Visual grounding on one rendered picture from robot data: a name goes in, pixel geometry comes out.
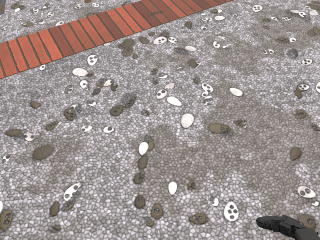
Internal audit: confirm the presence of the right robot hand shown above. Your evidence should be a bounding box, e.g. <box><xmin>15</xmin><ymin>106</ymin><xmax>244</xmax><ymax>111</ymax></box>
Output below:
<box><xmin>256</xmin><ymin>215</ymin><xmax>320</xmax><ymax>240</ymax></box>

